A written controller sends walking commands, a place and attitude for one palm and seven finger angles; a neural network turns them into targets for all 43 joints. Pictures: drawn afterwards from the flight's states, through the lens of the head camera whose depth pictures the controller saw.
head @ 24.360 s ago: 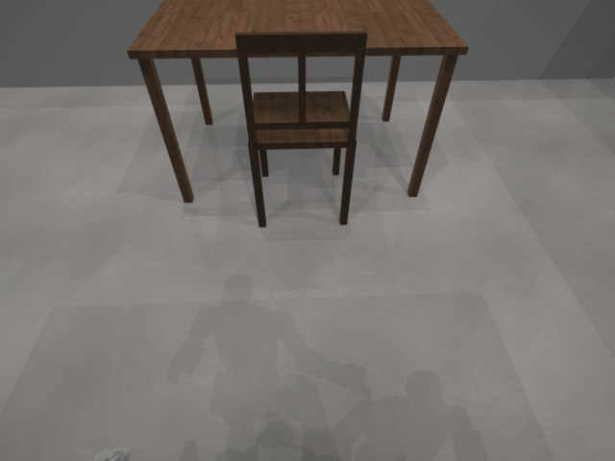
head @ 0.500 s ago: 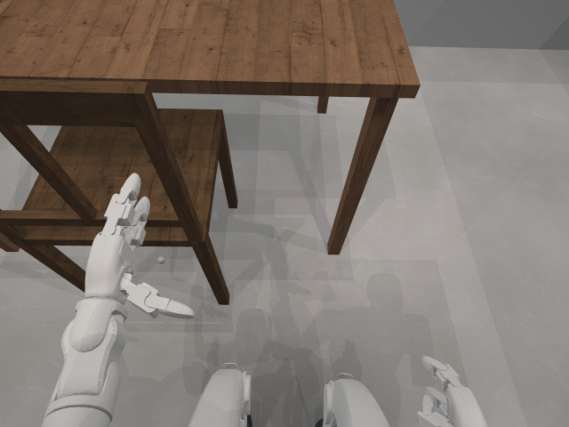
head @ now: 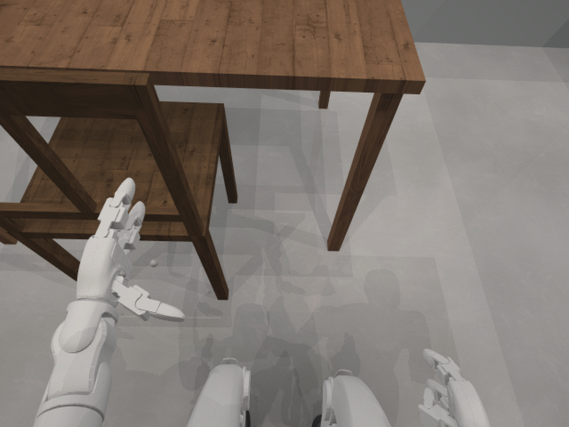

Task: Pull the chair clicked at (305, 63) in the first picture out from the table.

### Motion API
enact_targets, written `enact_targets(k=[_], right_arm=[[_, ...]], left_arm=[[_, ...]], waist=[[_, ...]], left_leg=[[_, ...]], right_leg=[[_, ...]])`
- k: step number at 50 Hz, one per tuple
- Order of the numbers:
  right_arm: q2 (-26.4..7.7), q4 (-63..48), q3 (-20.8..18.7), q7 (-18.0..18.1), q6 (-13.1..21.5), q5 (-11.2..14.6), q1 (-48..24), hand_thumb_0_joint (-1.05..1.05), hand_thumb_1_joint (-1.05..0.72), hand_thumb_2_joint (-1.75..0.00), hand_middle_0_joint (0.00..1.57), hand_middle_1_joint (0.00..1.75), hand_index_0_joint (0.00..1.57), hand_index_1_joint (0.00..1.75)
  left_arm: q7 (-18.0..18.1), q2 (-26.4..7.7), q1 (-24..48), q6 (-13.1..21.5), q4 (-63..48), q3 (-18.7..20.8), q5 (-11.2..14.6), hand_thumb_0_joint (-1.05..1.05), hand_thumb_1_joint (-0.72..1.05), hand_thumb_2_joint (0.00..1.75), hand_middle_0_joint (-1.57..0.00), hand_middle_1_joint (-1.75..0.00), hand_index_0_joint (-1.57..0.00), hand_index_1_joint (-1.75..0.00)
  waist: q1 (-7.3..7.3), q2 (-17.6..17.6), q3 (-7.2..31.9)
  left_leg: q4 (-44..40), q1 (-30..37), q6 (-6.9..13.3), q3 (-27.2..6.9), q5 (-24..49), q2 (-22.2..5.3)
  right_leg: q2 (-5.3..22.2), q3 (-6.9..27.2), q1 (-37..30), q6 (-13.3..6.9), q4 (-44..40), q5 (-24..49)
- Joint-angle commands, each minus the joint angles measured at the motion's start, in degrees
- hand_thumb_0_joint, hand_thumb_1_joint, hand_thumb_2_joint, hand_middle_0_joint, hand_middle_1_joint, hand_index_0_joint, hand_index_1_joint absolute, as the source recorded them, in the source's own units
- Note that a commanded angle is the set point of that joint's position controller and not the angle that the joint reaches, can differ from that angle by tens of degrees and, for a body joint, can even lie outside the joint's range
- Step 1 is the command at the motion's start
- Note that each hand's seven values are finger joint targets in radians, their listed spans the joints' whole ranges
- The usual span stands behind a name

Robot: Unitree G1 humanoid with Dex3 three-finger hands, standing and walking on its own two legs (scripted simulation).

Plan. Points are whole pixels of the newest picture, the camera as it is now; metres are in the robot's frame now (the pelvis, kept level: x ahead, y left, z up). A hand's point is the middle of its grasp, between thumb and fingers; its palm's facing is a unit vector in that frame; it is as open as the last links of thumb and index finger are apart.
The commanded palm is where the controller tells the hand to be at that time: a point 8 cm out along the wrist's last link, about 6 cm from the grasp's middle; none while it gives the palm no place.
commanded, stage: aim the fingers beside a spindle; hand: left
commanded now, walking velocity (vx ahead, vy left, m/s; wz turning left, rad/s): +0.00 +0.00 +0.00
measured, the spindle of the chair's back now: (54, 168) +0.48 +0.39 +0.01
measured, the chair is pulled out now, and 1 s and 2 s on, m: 0.00 0.00 0.00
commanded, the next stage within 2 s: none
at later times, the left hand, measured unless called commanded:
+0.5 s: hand (156, 253) +0.34 +0.19 +0.03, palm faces +0.00 -1.00 -0.04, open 16.9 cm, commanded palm +0.32 +0.24 +0.03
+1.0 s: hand (167, 257) +0.33 +0.18 +0.02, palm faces -0.03 -1.00 -0.03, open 16.9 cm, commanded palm +0.32 +0.24 +0.04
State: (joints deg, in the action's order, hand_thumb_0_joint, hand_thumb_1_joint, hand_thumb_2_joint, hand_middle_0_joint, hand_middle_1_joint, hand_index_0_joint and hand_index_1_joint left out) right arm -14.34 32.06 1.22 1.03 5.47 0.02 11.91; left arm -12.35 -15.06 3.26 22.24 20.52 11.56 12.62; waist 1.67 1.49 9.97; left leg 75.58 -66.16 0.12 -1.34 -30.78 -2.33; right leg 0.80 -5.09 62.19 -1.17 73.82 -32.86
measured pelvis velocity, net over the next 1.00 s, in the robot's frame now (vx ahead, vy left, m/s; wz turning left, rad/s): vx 0.00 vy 0.00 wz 0.00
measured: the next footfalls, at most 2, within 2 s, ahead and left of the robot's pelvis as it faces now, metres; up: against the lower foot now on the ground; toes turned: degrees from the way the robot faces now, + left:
none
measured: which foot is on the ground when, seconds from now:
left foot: down 0.00-1.00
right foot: down 0.00-1.00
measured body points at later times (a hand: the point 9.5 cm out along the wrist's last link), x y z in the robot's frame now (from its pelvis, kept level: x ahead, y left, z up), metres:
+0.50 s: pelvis +0.00 +0.01 +0.00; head +0.11 +0.02 +0.44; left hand +0.33 +0.24 +0.03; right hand +0.16 -0.24 -0.10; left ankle +0.04 +0.12 -0.61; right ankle +0.02 -0.11 -0.61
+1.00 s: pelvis +0.00 +0.00 +0.00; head +0.11 +0.02 +0.44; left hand +0.33 +0.23 +0.03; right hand +0.17 -0.24 -0.10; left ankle +0.04 +0.12 -0.61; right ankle +0.02 -0.11 -0.61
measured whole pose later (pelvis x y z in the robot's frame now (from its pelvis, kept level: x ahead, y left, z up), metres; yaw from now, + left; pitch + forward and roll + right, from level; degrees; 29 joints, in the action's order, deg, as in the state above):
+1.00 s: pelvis +0.00 +0.00 +0.00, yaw +0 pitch +22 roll -3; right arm -14.2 32.4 1.6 1.3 4.9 -0.3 11.2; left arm -10.9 -13.7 5.1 22.2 20.3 8.8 11.3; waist 1.9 1.4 10.0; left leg 75.8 -66.9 0.5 -1.3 -30.9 -2.1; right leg 0.9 -4.9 62.8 -0.7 73.8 -32.9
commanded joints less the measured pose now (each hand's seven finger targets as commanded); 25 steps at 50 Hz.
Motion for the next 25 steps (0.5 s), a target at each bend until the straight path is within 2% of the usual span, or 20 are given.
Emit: enact_targets(k=[1,2,3,5,7,8,10,13,14,15,17,19,21,22,25], right_arm=[[-8.2,-6.4,-3.5,1.3,3.6,0.1,0.5,0.00,-0.90,-0.90,0.20,0.30,0.20,0.30],[-8.3,-6.0,-3.4,1.4,3.8,0.0,0.6,0.00,-0.90,-0.90,0.20,0.30,0.20,0.30],[-8.4,-5.6,-3.4,1.4,3.6,0.0,0.6,0.00,-0.90,-0.90,0.20,0.30,0.20,0.30],[-8.4,-5.3,-3.2,1.3,3.3,-0.1,0.2,0.00,-0.90,-0.90,0.20,0.30,0.20,0.30],[-8.5,-5.5,-3.3,1.2,2.9,-0.1,0.3,0.00,-0.90,-0.90,0.20,0.30,0.20,0.30],[-8.3,-5.9,-3.1,1.0,2.7,-0.1,-0.1,0.00,-0.90,-0.90,0.20,0.30,0.20,0.30],[-8.2,-6.8,-3.3,0.7,2.3,-0.2,-0.1,0.00,-0.90,-0.90,0.20,0.30,0.20,0.30],[-8.1,-7.8,-3.3,0.4,2.1,-0.3,0.3,0.00,-0.90,-0.90,0.20,0.30,0.20,0.30],[-8.0,-7.9,-3.4,0.3,2.0,-0.2,0.3,0.00,-0.90,-0.90,0.20,0.30,0.20,0.30],[-7.9,-7.8,-3.4,0.3,1.9,-0.2,0.4,0.00,-0.90,-0.90,0.20,0.30,0.20,0.30],[-8.0,-7.2,-3.3,0.6,1.8,-0.2,0.7,0.00,-0.90,-0.90,0.20,0.30,0.20,0.30],[-8.1,-6.5,-3.3,0.6,1.8,-0.1,0.6,0.00,-0.90,-0.90,0.20,0.30,0.20,0.30],[-8.1,-6.5,-3.4,0.6,1.9,0.0,0.7,0.00,-0.90,-0.90,0.20,0.30,0.20,0.30],[-8.4,-6.6,-3.4,0.7,1.9,0.1,0.8,0.00,-0.90,-0.90,0.20,0.30,0.20,0.30],[-8.3,-6.7,-3.5,0.6,2.0,0.1,0.7,0.00,-0.90,-0.90,0.20,0.30,0.20,0.30]], left_arm=[[-0.8,-6.7,13.9,5.9,-17.8,0.2,0.7,0.00,-0.50,0.30,-0.06,-0.08,-0.06,-0.08],[-0.3,-6.4,14.3,5.7,-16.8,-0.3,0.6,0.00,-0.50,0.30,-0.06,-0.08,-0.06,-0.08],[0.4,-7.1,13.7,5.3,-15.0,0.9,0.1,0.00,-0.50,0.30,-0.06,-0.08,-0.06,-0.08],[1.5,-7.1,14.0,4.2,-10.6,1.6,-0.6,0.00,-0.50,0.30,-0.06,-0.08,-0.06,-0.08],[2.3,-7.9,13.9,3.5,-8.4,3.0,-1.2,0.00,-0.50,0.30,-0.06,-0.08,-0.06,-0.08],[2.4,-7.4,13.5,3.2,-7.8,2.8,-1.5,0.00,-0.50,0.30,-0.06,-0.08,-0.06,-0.08],[2.7,-7.5,12.8,3.2,-9.3,3.2,-1.5,0.00,-0.50,0.30,-0.06,-0.08,-0.06,-0.08],[2.7,-8.3,12.1,3.8,-14.3,3.4,-0.9,0.00,-0.50,0.30,-0.06,-0.08,-0.06,-0.08],[2.7,-8.7,11.3,4.0,-15.2,3.6,-0.7,0.00,-0.50,0.30,-0.06,-0.08,-0.06,-0.08],[2.6,-8.3,11.4,4.1,-15.3,3.3,-0.5,0.00,-0.50,0.30,-0.06,-0.08,-0.06,-0.08],[2.5,-8.7,11.8,4.1,-14.1,3.5,-0.6,0.00,-0.50,0.30,-0.06,-0.08,-0.06,-0.08],[2.1,-6.7,12.8,4.0,-12.6,1.7,-0.5,0.00,-0.50,0.30,-0.06,-0.08,-0.06,-0.08],[1.6,-5.3,10.9,3.8,-11.4,0.8,-0.2,0.00,-0.50,0.30,-0.06,-0.08,-0.06,-0.08],[1.3,-5.6,10.2,3.7,-10.6,1.0,-0.1,0.00,-0.50,0.30,-0.06,-0.08,-0.06,-0.08],[0.7,-4.4,10.5,3.8,-12.0,-0.8,-0.4,0.00,-0.50,0.30,-0.06,-0.08,-0.06,-0.08]], waist=[[1.57,3.5,22.1],[2.28,2.5,20.6],[1.78,2.0,19.7],[1.87,0.4,17.2],[1.16,0.1,17.2],[0.67,1.8,17.7],[-0.23,2.6,20.3],[-0.71,3.1,25.3],[-0.81,3.8,25.5],[-0.21,1.9,24.8],[0.60,0.9,22.6],[1.40,0.9,20.2],[1.45,0.5,19.0],[1.51,-0.4,18.6],[1.21,2.1,19.3]], left_leg=[[-10.0,20.2,1.4,-1.7,14.2,1.4],[-9.8,19.2,1.5,-1.9,13.5,1.5],[-10.1,18.5,1.3,-2.2,12.7,1.4],[-10.1,15.5,1.3,-2.0,9.3,1.6],[-10.2,14.5,1.3,-2.0,9.2,1.7],[-10.4,14.9,1.1,-1.6,9.1,1.9],[-10.7,16.7,1.0,-1.5,11.0,1.9],[-10.5,20.1,1.0,-1.4,16.6,1.7],[-10.6,20.6,0.9,-1.3,17.0,1.7],[-10.5,19.8,1.1,-1.3,16.8,1.7],[-10.3,18.2,1.2,-1.4,16.2,1.5],[-10.3,17.4,1.2,-1.6,13.8,1.5],[-10.6,16.9,1.2,-1.5,12.8,1.6],[-10.6,16.4,1.3,-1.7,12.8,1.5],[-11.0,18.0,1.0,-1.9,13.5,1.5]], right_leg=[[-1.6,3.1,-8.7,-0.7,-11.5,13.4],[-1.7,2.9,-7.6,-0.6,-11.5,12.7],[-1.7,2.6,-7.0,-0.6,-11.3,11.8],[-1.6,2.5,-5.9,-0.5,-11.3,9.2],[-1.6,2.4,-5.9,-0.6,-10.7,9.1],[-1.5,2.5,-5.8,-0.7,-10.6,9.0],[-1.5,2.6,-7.1,-0.8,-10.4,10.5],[-1.6,2.8,-10.3,-0.9,-10.0,15.5],[-1.6,2.9,-10.6,-0.8,-10.3,15.8],[-1.7,2.9,-11.2,-0.7,-10.6,16.1],[-1.9,2.8,-10.5,-0.7,-10.5,15.8],[-1.9,2.7,-8.7,-0.5,-11.1,13.6],[-1.8,2.5,-8.5,-0.4,-11.5,12.9],[-1.9,2.5,-8.4,-0.6,-11.4,12.8],[-1.6,2.2,-7.7,-0.7,-11.0,12.9]])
